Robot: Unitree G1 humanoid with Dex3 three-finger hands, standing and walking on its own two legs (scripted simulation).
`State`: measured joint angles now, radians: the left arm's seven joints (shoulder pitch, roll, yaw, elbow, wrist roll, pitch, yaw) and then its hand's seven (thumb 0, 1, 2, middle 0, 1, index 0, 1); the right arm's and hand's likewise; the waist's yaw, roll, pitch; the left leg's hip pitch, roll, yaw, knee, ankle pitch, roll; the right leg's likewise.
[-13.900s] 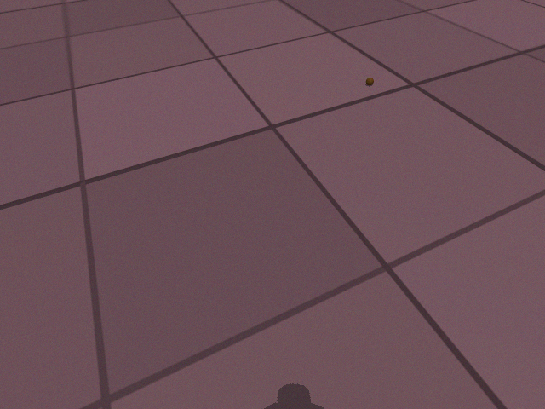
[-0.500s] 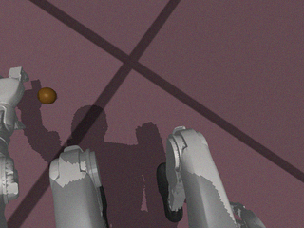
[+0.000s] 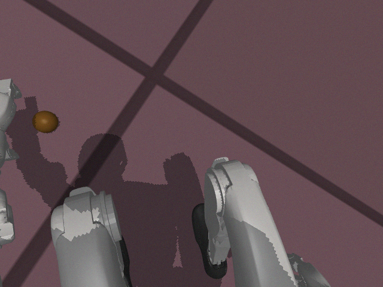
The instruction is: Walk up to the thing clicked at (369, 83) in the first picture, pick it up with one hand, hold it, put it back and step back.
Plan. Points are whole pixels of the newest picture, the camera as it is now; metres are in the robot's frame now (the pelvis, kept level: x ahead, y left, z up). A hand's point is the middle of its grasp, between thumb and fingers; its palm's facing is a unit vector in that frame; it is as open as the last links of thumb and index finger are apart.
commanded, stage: rise first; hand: left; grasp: from above
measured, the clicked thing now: (45, 121) +0.50 +0.28 -0.30
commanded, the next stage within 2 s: approach in 1.14 s
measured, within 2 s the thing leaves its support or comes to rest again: neither
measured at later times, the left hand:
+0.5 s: hand (2, 124) +0.46 +0.32 -0.18, palm faces -0.44 -0.09 -0.89, open 13.6 cm
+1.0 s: hand (1, 125) +0.46 +0.32 -0.17, palm faces -0.45 -0.08 -0.89, open 13.2 cm
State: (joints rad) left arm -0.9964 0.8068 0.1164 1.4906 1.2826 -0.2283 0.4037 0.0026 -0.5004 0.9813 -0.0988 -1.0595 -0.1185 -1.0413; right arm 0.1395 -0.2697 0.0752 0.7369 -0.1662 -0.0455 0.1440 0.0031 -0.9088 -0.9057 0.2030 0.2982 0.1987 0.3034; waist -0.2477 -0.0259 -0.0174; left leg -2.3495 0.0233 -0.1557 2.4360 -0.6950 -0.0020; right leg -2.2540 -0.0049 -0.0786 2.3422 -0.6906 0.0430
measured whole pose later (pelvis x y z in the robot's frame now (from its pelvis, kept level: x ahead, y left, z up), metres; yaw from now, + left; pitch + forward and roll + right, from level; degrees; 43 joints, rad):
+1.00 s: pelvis +0.00 +0.00 +0.00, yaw +0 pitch +34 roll -10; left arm -1.02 0.85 0.10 1.51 1.29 -0.24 0.37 0.00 -0.38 0.88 -0.23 -0.91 -0.24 -0.91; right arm 0.17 -0.27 0.11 0.71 -0.16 -0.04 0.15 0.00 -0.91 -0.90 0.20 0.30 0.20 0.30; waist -0.27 -0.03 -0.02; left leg -2.35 0.02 -0.17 2.43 -0.68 0.00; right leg -2.24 -0.01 -0.09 2.33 -0.68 0.04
